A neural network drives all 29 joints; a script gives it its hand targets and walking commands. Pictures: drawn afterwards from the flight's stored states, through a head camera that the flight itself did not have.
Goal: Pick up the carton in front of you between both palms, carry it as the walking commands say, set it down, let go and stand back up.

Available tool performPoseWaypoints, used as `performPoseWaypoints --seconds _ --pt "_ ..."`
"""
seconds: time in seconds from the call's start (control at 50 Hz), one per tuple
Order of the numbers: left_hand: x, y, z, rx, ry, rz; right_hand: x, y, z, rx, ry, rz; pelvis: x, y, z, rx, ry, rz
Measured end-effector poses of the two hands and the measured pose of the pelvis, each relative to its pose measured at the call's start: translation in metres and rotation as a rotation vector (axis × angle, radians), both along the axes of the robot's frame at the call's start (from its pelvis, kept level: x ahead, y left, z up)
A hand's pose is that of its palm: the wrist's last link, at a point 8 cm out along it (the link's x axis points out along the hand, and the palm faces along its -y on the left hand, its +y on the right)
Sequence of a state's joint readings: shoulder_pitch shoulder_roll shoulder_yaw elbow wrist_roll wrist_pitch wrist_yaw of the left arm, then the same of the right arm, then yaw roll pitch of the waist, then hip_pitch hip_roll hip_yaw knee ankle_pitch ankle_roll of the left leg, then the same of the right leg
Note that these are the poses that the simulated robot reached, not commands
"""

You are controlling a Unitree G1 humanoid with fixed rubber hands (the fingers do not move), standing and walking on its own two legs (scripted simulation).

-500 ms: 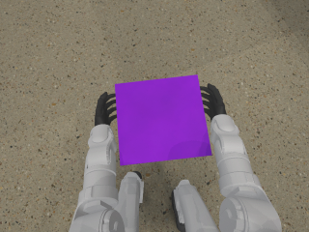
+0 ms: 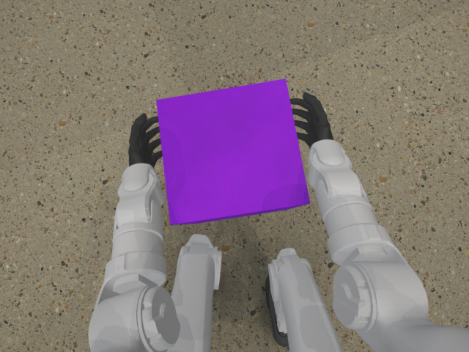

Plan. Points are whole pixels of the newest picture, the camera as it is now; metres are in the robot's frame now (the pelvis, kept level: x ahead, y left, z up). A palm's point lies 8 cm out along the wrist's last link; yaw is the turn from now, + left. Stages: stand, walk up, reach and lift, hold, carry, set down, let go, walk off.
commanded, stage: set down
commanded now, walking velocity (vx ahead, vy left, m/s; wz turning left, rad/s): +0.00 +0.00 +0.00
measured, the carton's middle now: (233, 165) +0.43 +0.05 -0.18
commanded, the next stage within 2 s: none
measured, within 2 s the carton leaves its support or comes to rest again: rests again in 1.84 s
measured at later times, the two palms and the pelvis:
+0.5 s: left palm (163, 168) +0.44 +0.21 -0.26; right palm (292, 142) +0.51 -0.08 -0.25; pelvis -0.03 +0.00 -0.12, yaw -1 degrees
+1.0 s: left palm (165, 165) +0.45 +0.22 -0.30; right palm (286, 147) +0.52 -0.08 -0.32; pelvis -0.03 -0.01 -0.16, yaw +0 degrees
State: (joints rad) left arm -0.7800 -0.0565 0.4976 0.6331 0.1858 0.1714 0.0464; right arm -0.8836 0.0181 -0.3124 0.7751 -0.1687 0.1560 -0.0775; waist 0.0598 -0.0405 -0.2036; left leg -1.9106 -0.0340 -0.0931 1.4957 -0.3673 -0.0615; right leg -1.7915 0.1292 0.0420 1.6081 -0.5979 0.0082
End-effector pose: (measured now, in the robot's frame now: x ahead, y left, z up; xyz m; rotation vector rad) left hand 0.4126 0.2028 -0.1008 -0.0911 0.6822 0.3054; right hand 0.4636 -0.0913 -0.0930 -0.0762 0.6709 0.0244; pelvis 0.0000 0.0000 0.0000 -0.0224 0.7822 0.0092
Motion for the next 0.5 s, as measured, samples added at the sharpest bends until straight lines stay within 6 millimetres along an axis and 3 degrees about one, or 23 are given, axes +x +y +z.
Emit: performPoseWaypoints --seconds 0.16,0.5 --pt "0.008 0.001 -0.057 -0.003 0.011 0.007 0.012 0.001 -0.054 -0.009 0.009 0.014 -0.014 0.005 -0.044 -0.004 0.017 -0.010" --pt "0.023 0.008 -0.157 0.011 0.039 0.045 0.043 0.012 -0.154 -0.016 0.032 0.068 -0.031 0.002 -0.120 0.004 0.036 -0.022"
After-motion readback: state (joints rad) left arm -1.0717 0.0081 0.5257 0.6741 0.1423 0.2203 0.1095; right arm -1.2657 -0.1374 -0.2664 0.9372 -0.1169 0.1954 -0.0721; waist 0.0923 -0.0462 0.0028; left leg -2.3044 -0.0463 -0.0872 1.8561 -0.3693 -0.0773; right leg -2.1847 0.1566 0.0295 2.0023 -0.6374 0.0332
